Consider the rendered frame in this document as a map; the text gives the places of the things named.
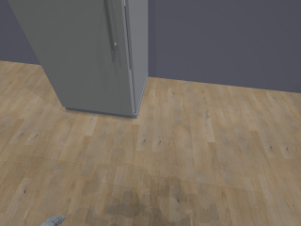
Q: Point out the robot left hand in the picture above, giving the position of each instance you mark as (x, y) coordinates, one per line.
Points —
(54, 221)

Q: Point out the fridge door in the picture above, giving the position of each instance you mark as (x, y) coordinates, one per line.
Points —
(71, 40)

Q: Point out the handle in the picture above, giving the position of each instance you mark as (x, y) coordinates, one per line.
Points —
(109, 25)

